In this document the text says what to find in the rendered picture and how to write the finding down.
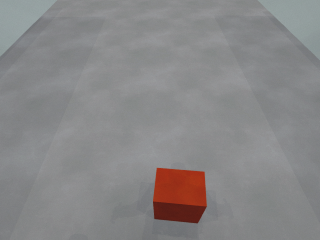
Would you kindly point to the carton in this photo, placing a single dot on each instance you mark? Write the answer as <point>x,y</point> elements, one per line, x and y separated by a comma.
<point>179,195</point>

